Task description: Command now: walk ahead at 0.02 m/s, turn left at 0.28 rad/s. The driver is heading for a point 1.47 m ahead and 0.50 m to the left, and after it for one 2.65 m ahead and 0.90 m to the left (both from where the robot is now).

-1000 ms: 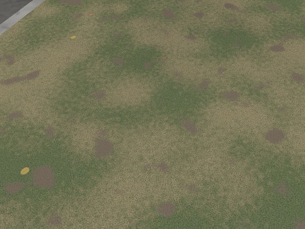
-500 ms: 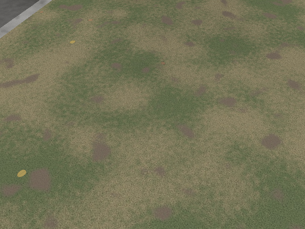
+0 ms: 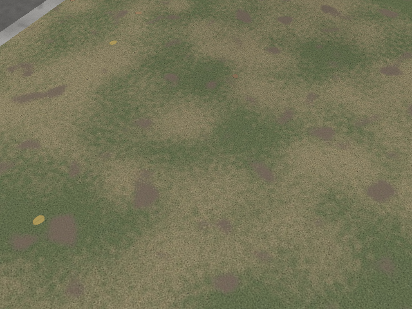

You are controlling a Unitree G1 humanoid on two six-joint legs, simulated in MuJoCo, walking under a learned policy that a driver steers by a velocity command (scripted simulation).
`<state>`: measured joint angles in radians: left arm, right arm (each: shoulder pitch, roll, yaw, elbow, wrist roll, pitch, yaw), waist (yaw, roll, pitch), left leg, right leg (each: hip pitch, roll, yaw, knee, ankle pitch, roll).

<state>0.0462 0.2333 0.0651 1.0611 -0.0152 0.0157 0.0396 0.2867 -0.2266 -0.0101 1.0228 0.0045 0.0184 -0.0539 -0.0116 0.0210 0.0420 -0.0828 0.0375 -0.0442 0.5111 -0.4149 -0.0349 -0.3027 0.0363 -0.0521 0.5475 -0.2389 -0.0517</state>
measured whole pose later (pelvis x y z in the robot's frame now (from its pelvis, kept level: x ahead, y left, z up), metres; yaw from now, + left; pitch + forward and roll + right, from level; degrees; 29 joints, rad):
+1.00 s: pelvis +0.14 +0.08 +0.02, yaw +24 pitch +2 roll -1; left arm 0.35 0.25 0.05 1.02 -0.01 -0.10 -0.01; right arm 0.21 -0.28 -0.06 0.75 0.01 -0.08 0.00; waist 0.06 0.05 0.00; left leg -0.62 0.08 -0.02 0.92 -0.20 0.01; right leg -0.04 0.04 0.00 0.25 -0.24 -0.03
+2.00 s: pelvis +0.67 +0.30 +0.02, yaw +24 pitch +1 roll -1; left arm 0.29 0.26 0.05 0.91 0.00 -0.09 -0.03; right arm 0.20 -0.30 -0.06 0.80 0.01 -0.07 -0.01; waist 0.04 0.05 0.03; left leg -0.61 0.12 -0.04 1.01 -0.23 0.00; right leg -0.17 0.06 -0.06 0.30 -0.15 -0.08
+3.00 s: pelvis +1.18 +0.52 +0.01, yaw +9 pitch +1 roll +0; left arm 0.23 0.28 0.07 0.77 -0.01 -0.06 -0.03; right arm 0.19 -0.29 -0.05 0.82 0.00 -0.11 0.00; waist 0.01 0.02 0.05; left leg -0.47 0.07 -0.04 1.15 -0.36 0.01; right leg -0.32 0.10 0.01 0.46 -0.16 -0.10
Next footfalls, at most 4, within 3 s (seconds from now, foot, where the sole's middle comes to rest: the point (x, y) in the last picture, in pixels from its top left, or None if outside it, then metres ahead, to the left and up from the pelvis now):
0.76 right None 0.16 -0.03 -0.77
1.20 left None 0.37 0.33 -0.77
1.76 right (147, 238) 0.74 0.24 -0.77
2.30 left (62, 198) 0.92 0.58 -0.77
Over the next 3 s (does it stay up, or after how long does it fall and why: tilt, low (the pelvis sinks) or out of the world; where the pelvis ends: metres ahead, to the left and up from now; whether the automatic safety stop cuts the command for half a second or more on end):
stays up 1.18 0.52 0.01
